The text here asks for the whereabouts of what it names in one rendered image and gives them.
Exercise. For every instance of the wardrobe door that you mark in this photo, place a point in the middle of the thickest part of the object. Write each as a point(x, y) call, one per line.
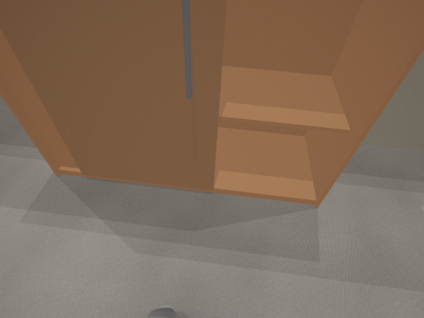
point(21, 86)
point(111, 75)

